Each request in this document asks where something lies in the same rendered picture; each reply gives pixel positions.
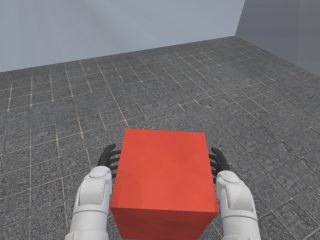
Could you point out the robot right forearm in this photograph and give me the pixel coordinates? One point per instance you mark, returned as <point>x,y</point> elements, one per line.
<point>238,213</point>

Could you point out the left robot hand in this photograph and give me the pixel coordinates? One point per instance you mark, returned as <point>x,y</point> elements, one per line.
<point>106,161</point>

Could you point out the right robot hand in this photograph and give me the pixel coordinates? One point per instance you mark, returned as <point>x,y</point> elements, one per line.
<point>221,163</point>

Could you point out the robot left forearm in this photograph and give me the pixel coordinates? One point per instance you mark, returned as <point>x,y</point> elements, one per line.
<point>91,208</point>

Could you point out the carton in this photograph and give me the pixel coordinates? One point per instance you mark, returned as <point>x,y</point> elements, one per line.
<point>164,187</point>

